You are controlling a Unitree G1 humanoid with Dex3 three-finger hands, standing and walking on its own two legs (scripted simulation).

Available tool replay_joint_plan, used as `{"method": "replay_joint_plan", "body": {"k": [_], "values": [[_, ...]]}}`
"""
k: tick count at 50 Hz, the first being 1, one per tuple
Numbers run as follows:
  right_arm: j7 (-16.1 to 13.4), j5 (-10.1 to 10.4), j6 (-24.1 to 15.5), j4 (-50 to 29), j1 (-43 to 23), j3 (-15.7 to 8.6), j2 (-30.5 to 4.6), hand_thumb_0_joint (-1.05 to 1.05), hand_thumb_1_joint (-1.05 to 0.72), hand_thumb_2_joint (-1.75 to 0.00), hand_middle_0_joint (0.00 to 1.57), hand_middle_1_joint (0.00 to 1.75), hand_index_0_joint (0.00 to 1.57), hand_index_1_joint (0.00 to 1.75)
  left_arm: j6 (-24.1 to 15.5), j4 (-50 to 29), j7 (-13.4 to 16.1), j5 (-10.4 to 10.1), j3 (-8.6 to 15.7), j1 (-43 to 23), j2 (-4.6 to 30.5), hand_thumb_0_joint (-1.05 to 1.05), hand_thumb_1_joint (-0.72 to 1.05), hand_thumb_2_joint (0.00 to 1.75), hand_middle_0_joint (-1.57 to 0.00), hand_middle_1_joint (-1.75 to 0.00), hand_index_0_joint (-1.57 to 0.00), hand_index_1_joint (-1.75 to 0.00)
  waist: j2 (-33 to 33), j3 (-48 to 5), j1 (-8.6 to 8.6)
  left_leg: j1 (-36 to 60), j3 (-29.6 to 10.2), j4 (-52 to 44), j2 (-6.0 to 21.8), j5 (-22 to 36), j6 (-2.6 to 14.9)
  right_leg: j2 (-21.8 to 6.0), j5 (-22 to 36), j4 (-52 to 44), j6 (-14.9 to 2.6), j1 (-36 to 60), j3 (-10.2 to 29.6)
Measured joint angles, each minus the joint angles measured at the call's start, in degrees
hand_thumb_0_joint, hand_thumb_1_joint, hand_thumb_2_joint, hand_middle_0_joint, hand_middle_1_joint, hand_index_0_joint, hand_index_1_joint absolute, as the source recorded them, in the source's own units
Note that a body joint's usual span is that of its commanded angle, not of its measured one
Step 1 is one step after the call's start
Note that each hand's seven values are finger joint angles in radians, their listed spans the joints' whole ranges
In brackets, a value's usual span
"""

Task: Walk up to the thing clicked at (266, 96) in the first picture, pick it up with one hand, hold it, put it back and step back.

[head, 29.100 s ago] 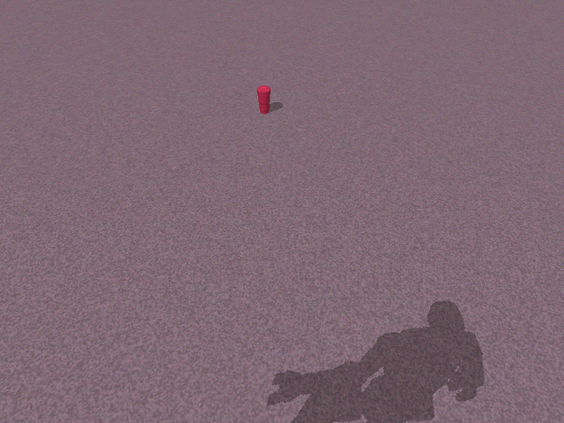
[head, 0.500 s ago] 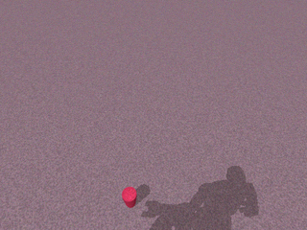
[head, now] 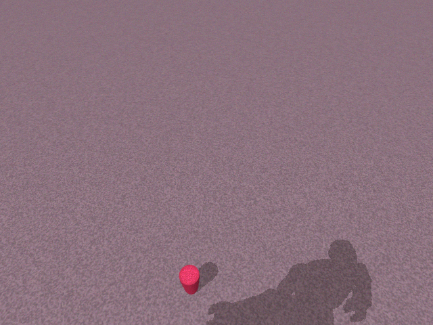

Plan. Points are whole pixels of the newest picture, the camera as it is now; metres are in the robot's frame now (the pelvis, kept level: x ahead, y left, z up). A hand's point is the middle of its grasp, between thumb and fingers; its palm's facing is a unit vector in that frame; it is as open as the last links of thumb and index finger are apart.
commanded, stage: stand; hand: left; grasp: from the side
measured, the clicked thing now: (190, 281) +0.45 +0.12 -0.70
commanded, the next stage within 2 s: step back in 1.30 s
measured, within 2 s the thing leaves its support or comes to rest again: neither
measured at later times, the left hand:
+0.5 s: hand out of the picture +0.08 +0.23 -0.16, palm faces -0.02 -0.94 -0.34, open 7.4 cm
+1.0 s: hand out of the picture +0.11 +0.22 -0.15, palm faces -0.02 -0.94 -0.34, open 7.4 cm
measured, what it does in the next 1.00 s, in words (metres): stands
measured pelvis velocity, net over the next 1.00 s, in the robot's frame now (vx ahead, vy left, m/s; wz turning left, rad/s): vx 0.03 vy -0.02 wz -0.01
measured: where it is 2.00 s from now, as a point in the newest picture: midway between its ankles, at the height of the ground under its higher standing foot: outside the picture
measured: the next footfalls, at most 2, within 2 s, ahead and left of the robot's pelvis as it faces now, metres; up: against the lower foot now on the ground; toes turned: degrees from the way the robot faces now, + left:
none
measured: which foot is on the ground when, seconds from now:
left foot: down 0.00-1.00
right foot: down 0.00-1.00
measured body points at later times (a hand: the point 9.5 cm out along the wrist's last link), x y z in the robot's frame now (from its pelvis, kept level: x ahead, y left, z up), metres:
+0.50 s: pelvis +0.01 -0.01 +0.00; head +0.01 -0.02 +0.45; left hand +0.08 +0.28 -0.13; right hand +0.07 -0.31 -0.14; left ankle +0.05 +0.10 -0.74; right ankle +0.02 -0.15 -0.74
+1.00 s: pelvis +0.03 -0.02 +0.01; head +0.04 -0.02 +0.46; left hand +0.11 +0.27 -0.13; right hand +0.10 -0.32 -0.13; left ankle +0.05 +0.10 -0.74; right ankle +0.02 -0.15 -0.74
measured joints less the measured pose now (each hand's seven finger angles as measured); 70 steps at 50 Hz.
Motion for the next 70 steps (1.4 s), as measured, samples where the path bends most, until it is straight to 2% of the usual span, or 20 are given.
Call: {"method": "replay_joint_plan", "body": {"k": [33,65,70], "values": [[-0.2,0.3,-0.7,1.9,-1.7,0.7,-1.0,0.00,-0.90,-0.90,0.20,0.30,0.20,0.30,-0.2,1.0,-0.5,-0.8,0.5,-4.6,-0.2,0.01,0.91,0.89,-0.20,-0.30,-0.20,-0.30,-0.1,0.1,-0.83,2.4,0.0,-3.9,1.2,0.3,-1.42,1.2,-0.1,-2.9,-1.20,1.8,0.0],[-0.2,0.5,-0.7,1.6,-2.9,1.1,-1.3,0.00,-0.90,-0.90,0.20,0.30,0.20,0.30,-0.3,0.6,-0.6,-0.9,0.5,-5.0,0.4,0.01,0.91,0.89,-0.20,-0.30,-0.20,-0.30,-0.3,-0.1,-0.72,3.8,-0.1,-5.0,1.9,-0.4,-1.98,1.9,-0.3,-4.7,-1.65,3.4,-0.1],[0.4,1.3,0.5,-1.4,-4.4,0.3,-2.5,0.00,-0.90,-0.90,0.21,0.30,0.20,0.30,0.4,-2.3,-0.5,-1.9,2.6,-5.9,1.0,0.01,0.90,0.89,-0.20,-0.30,-0.20,-0.30,0.4,2.4,-1.32,-1.9,-0.7,2.7,2.4,-2.9,-1.60,2.5,-1.9,0.6,-2.09,-0.9,-0.5]]}}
